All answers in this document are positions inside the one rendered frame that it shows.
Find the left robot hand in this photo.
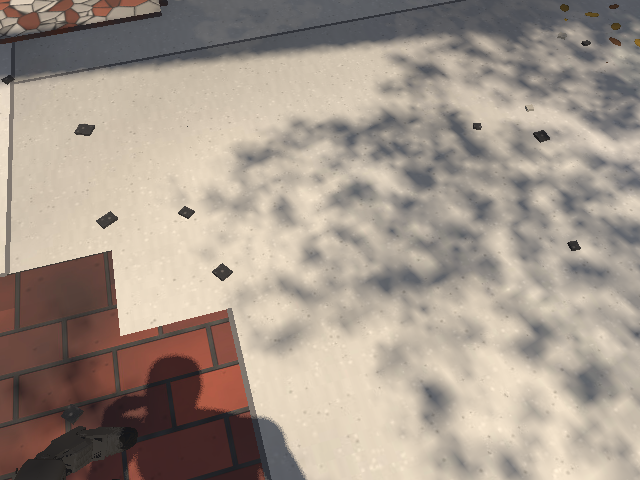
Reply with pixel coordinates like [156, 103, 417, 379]
[14, 426, 138, 480]

